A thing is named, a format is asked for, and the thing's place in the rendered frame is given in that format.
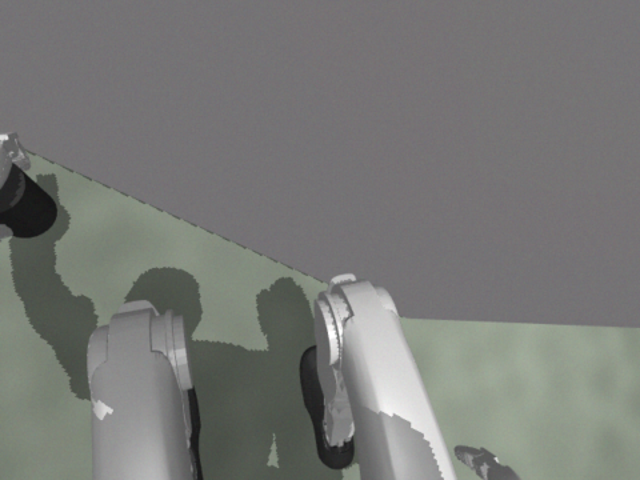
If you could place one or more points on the left robot hand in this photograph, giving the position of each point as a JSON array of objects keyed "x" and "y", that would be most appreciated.
[{"x": 11, "y": 151}]

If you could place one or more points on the can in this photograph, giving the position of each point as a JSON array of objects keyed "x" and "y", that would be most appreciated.
[{"x": 24, "y": 206}]

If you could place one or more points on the left robot foot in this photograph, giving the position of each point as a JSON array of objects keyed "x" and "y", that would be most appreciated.
[{"x": 194, "y": 439}]

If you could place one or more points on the right robot hand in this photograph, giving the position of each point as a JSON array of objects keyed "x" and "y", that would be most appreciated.
[{"x": 484, "y": 463}]

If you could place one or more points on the right robot foot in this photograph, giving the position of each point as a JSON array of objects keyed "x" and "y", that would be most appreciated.
[{"x": 333, "y": 457}]

